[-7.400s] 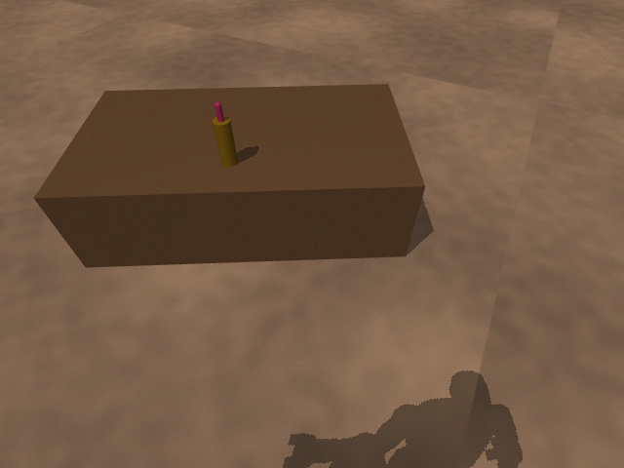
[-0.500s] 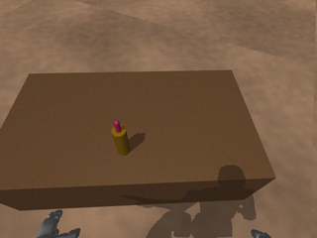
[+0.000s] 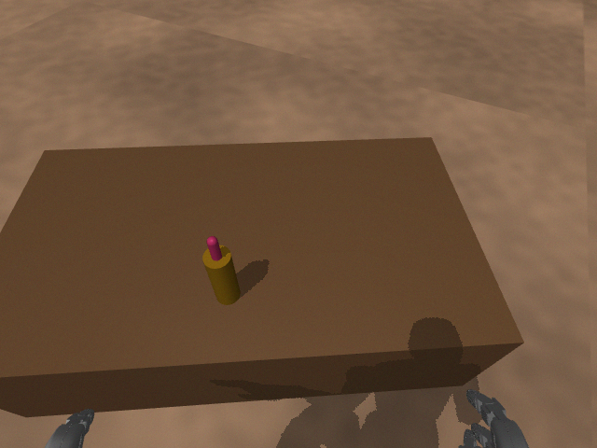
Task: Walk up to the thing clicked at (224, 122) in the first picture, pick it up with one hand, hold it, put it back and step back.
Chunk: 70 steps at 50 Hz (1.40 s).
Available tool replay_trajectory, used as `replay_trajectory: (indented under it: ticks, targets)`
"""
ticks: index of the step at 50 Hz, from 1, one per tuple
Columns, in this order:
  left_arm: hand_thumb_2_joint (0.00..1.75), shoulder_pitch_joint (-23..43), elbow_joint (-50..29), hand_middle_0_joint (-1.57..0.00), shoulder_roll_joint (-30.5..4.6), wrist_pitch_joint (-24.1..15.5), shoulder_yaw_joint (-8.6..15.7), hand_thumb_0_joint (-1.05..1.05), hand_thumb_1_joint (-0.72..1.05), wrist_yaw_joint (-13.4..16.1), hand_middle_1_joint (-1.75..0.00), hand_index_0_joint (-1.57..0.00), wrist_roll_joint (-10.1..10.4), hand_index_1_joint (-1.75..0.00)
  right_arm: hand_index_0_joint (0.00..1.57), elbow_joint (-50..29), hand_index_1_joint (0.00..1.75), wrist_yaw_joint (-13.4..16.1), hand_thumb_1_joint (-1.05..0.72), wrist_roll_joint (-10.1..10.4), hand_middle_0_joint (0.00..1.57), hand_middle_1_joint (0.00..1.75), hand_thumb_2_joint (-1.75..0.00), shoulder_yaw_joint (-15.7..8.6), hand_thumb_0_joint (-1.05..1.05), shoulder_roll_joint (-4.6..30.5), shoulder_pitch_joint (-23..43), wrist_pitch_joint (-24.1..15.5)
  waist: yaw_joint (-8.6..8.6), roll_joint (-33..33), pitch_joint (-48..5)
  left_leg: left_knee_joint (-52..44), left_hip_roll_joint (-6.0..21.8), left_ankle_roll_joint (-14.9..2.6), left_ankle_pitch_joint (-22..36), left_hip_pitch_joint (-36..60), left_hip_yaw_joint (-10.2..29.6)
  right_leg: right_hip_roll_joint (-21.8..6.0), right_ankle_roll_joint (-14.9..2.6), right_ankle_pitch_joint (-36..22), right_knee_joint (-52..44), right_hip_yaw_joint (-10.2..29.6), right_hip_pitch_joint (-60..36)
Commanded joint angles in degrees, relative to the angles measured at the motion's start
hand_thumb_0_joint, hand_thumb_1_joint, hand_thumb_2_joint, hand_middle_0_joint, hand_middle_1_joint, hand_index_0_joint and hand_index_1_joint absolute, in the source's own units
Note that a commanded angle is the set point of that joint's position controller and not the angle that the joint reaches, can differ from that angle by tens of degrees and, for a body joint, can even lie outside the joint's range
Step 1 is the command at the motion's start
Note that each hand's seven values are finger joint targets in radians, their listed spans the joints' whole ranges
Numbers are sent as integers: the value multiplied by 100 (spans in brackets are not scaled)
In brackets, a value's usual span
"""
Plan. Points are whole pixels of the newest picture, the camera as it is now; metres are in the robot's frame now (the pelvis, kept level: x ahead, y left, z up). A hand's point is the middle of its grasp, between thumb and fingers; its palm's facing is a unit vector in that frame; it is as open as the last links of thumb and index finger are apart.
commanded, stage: go down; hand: left
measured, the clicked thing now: (220, 269) +0.52 +0.18 -0.24
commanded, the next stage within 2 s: none
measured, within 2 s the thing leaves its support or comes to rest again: neither
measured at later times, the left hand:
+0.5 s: hand out of the picture +0.14 +0.27 -0.11, palm faces +0.06 -0.94 -0.32, open 17.6 cm
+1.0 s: hand out of the picture +0.16 +0.29 -0.10, palm faces +0.12 -0.94 -0.32, open 17.4 cm
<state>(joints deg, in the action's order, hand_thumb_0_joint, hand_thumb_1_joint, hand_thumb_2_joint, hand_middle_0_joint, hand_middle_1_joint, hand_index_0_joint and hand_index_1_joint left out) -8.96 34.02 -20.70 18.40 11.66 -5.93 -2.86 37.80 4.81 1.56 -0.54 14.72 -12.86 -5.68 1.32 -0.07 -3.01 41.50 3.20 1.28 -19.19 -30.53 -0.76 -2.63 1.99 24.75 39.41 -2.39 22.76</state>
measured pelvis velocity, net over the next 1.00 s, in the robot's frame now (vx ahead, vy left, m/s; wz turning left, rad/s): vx -0.03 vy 0.01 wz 0.02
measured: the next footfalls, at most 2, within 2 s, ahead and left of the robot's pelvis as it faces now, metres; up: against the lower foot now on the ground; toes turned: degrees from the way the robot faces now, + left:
none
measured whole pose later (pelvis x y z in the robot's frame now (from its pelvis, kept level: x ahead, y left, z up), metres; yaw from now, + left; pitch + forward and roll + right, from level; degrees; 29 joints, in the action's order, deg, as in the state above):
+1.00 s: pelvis -0.03 +0.01 -0.04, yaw +1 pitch +11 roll -3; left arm -13.8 10.0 -24.7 28.9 14.4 -7.2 2.5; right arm 34.5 11.9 1.5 2.1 13.5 -15.0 -14.4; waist 1.3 -1.7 -7.3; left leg 58.7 3.6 1.1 -24.8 -45.2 2.4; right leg -2.1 2.2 30.7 55.3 -4.2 35.5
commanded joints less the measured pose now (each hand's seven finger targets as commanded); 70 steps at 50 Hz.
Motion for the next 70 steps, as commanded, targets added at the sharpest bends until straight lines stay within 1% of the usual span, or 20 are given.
replay_trajectory:
  ticks: [1, 2, 5, 10, 12, 13, 16, 20, 35, 36, 38, 40, 47, 50, 60, 62, 64, 66, 67, 70]
  targets:
    - [5, -150, -885, -8, -1352, 105, 519, 0, -58, -1, -6, -7, -23, -7, 20, -733, 30, 151, -86, -20, 20, 30, -88, -270, 0, 831, 9, -286, 30, -339, -1081, -179, -219, -191, 1933, 1088, -4, 314, -153, -2047, -300, -76, 230]
    - [6, -178, -1102, -7, -1250, 146, 406, 0, -56, -50, -7, -7, 3, -7, 20, -781, 30, 154, -85, -18, 20, 30, -88, -245, 0, 782, 46, -294, 16, -341, -1003, -107, -231, -205, 1903, 990, -24, 297, -139, -2069, -259, -68, 301]
    - [6, -309, -1311, -7, -1285, 275, 452, 0, -58, -124, -7, -7, 34, -7, 20, -856, 30, 203, -85, -31, 20, 30, -88, -249, 0, 785, 37, -330, 28, -261, -1167, 105, -222, -233, 2050, 927, 7, 300, -110, -2210, -98, -70, 391]
    - [4, -261, -2060, -7, -1378, 373, 512, 0, -61, -163, -5, -6, 83, -6, 20, -1036, 30, 272, -86, -40, 20, 30, -88, -310, 0, 835, 72, -435, 27, -451, -1248, 255, -189, -193, 1686, 678, 84, 334, -151, -1731, 151, -111, 715]
    - [5, -687, -1833, -8, -1361, 479, 580, 0, -61, -159, -5, -6, 84, -6, 20, -1048, 30, 311, -86, -36, 20, 30, -89, -250, 0, 754, 41, -452, 18, -284, -1259, 419, -206, -228, 1701, 549, 75, 324, -121, -1794, 221, -100, 787]
    - [5, -433, -2334, -7, -1432, 467, 564, 0, -61, -179, -5, -6, 104, -6, 20, -1128, 30, 317, -86, -28, 20, 30, -89, -298, 0, 794, 70, -475, -4, -402, -1342, 454, -204, -217, 1641, 503, 89, 320, -128, -1739, 278, -92, 836]
    - [5, -761, -2307, -8, -1354, 581, 585, 0, -61, -187, -6, -7, 132, -7, 20, -1135, 30, 356, -87, -34, 20, 30, -89, -274, 0, 766, 23, -514, 22, -437, -1336, 558, -180, -208, 1549, 419, 121, 335, -136, -1587, 419, -117, 985]
    - [7, -804, -2884, -7, -1441, 696, 649, 0, -61, -151, -6, -6, 189, -7, 20, -1283, 30, 416, -86, -21, 20, 30, -89, -279, 0, 779, 60, -565, -3, -440, -1387, 696, -190, -204, 1430, 244, 127, 336, -129, -1510, 519, -110, 1121]
    - [7, -1239, -3411, -7, -1415, 1089, 712, 0, -61, -49, -6, -6, 283, -6, 20, -1416, 30, 623, -85, -8, 20, 30, -88, -197, 0, 697, 39, -836, 33, -489, -1192, 769, -180, -174, 575, -176, 209, 350, -167, -695, 629, -174, 1511]
    - [5, -1067, -3690, -7, -1407, 1065, 663, 0, -61, -50, -4, -6, 295, -5, 20, -1431, 30, 627, -85, -10, 20, 30, -88, -202, 0, 703, 45, -863, 32, -579, -1163, 732, -180, -160, 423, -184, 214, 350, -176, -571, 627, -172, 1515]
    - [7, -1227, -3512, -7, -1402, 1098, 695, 0, -60, -30, -5, -5, 305, -6, 20, -1408, 30, 657, -85, -7, 20, 30, -88, -159, 0, 664, 54, -891, 27, -566, -1134, 752, -190, -161, 363, -235, 199, 342, -181, -516, 603, -158, 1528]
    - [8, -724, -3847, -6, -1568, 1026, 732, 0, -60, -3, -5, -5, 315, -6, 20, -1397, 30, 682, -85, -1, 20, 30, -88, -181, 0, 719, 34, -947, 72, -609, -1197, 721, -171, -158, 223, -217, 245, 353, -185, -420, 637, -151, 1571]
    - [8, 426, -3549, -6, -1854, 702, 886, 0, -52, -17, -4, -4, 470, -5, 20, -1108, 30, 811, -86, -2, 20, 30, -89, -108, 0, 779, -57, -1177, 251, -650, -1250, 687, -133, -157, 107, -40, 306, 324, -165, -419, 624, -87, 1590]
    - [7, 1257, -3226, -6, -2244, 480, 1192, 0, -53, -100, -2, -4, 569, -4, 20, -928, 30, 836, -87, -11, 20, 30, -89, -73, 0, 837, -47, -1261, 231, -754, -1304, 627, -132, -143, 106, 0, 323, 329, -174, -449, 606, -77, 1527]
    - [6, 2686, -744, -6, -2678, -217, 1533, 0, -54, -1022, -1, -3, 669, -4, 20, -514, 30, 681, -89, -68, 20, 30, -90, -92, 0, 928, -326, -1204, 115, -670, -1528, 558, -143, -163, 914, 233, 261, 356, -209, -1040, 519, -92, 1279]
    - [7, 2867, -248, -6, -2715, -502, 1585, 0, -57, -1214, -2, -3, 660, -5, 20, -468, 30, 628, -89, -102, 20, 30, -90, -119, 0, 960, -464, -1192, 113, -582, -1371, 568, -118, -173, 919, 111, 252, 379, -224, -1032, 586, -115, 1415]
    - [8, 3252, -116, -6, -3028, -902, 1770, 0, -56, -1343, -2, -3, 628, -5, 20, -436, 30, 583, -88, -144, 20, 30, -90, -152, 0, 984, -629, -1167, 58, -688, -1630, 630, -102, -177, 1063, 190, 228, 371, -241, -1092, 646, -94, 1466]
    - [8, 3316, 212, -6, -3002, -1205, 1800, 0, -56, -1495, -3, -3, 652, -5, 20, -436, 30, 512, -89, -170, 20, 30, -90, -194, 0, 1025, -717, -1137, 72, -732, -1777, 672, -57, -179, 1389, 383, 247, 383, -248, -1287, 724, -118, 1513]
    - [8, 3660, -6, -6, -3274, -1392, 1922, 0, -54, -1523, -2, -3, 651, -5, 20, -439, 30, 493, -88, -181, 20, 30, -90, -196, 0, 1027, -754, -1123, -13, -847, -1961, 683, -55, -175, 1477, 454, 238, 374, -255, -1329, 740, -97, 1455]
    - [8, 3687, 514, -5, -3393, -1715, 2039, 0, -50, -1605, -1, -3, 655, -3, 20, -422, 30, 441, -88, -197, 20, 30, -90, -223, 0, 1096, -855, -1019, 12, -671, -1927, 752, -58, -213, 1576, 390, 187, 372, -235, -1475, 699, -50, 1465]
